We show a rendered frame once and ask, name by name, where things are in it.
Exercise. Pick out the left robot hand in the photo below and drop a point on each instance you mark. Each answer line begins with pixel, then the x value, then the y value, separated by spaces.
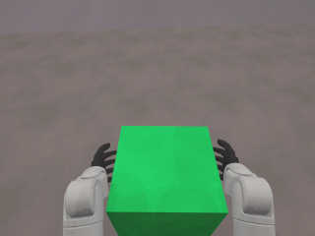
pixel 101 155

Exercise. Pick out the right robot hand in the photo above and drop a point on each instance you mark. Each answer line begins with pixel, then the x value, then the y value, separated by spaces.
pixel 228 156

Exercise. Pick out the carton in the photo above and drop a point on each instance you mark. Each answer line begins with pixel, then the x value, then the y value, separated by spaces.
pixel 165 182

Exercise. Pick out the robot left forearm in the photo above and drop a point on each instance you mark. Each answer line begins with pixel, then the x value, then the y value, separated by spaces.
pixel 83 203

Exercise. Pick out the robot right forearm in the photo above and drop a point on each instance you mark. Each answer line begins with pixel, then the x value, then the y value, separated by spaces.
pixel 252 201

